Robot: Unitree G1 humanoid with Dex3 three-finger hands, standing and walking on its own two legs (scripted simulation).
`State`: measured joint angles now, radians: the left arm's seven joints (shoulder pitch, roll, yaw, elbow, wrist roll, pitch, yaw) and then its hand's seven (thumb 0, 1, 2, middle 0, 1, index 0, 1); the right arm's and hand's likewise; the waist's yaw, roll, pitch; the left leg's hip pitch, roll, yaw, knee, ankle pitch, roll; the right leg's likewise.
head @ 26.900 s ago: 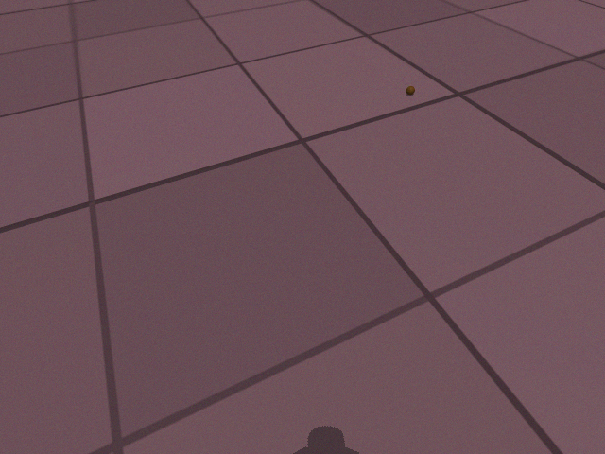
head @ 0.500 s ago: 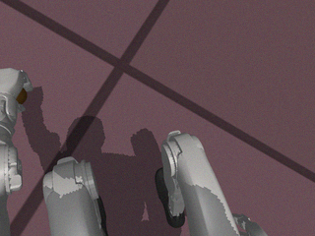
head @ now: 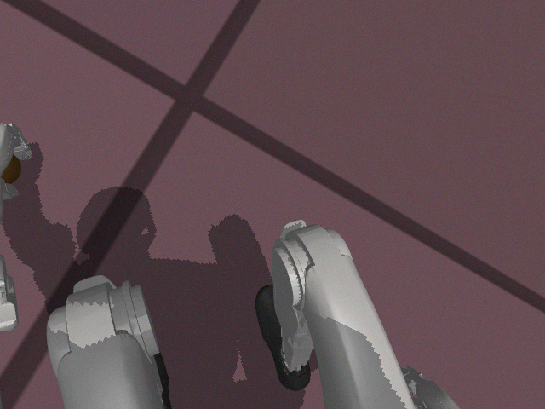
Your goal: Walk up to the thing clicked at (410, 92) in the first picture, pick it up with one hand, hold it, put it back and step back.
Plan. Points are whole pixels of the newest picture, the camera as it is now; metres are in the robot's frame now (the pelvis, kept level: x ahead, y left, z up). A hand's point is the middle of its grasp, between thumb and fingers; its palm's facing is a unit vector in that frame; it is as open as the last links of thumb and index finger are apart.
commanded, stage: rest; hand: left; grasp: from above
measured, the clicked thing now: out of the picture +0.49 +0.30 -0.21
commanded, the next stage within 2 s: open in 1.28 s
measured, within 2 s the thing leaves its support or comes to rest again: rests again in 1.42 s
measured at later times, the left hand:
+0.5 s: hand (13, 178) +0.48 +0.28 -0.23, palm faces -0.46 -0.11 -0.88, open 7.2 cm
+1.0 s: hand (20, 181) +0.48 +0.28 -0.25, palm faces -0.46 -0.12 -0.88, open 7.2 cm
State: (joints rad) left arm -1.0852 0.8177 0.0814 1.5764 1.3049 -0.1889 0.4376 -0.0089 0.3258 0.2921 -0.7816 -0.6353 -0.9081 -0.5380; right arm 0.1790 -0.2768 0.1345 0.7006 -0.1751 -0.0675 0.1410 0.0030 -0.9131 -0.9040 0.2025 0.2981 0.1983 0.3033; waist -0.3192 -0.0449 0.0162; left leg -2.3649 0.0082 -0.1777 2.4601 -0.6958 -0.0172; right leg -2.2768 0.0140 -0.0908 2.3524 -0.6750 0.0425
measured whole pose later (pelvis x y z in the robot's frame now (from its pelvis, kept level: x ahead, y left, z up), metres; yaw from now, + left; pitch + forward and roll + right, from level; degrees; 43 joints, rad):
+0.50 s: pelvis +0.00 +0.00 -0.01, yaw -2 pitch +32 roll -11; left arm -1.10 0.89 0.10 1.65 1.30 -0.19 0.51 -0.01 0.33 0.30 -0.78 -0.64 -0.91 -0.54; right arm 0.15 -0.29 0.20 0.69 -0.21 -0.12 0.18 0.00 -0.91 -0.90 0.20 0.30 0.20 0.30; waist -0.36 -0.07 0.08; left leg -2.37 0.02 -0.22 2.51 -0.73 -0.02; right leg -2.28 0.03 -0.12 2.38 -0.69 0.05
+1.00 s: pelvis +0.00 +0.00 -0.01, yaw -4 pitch +30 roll -13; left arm -1.13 0.95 0.10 1.73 1.30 -0.18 0.56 -0.01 0.33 0.28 -0.78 -0.63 -0.91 -0.53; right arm 0.14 -0.32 0.25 0.67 -0.24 -0.19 0.22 0.00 -0.91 -0.90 0.20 0.30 0.20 0.30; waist -0.39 -0.11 0.13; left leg -2.36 0.02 -0.24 2.54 -0.73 -0.02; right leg -2.26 0.04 -0.14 2.38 -0.68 0.06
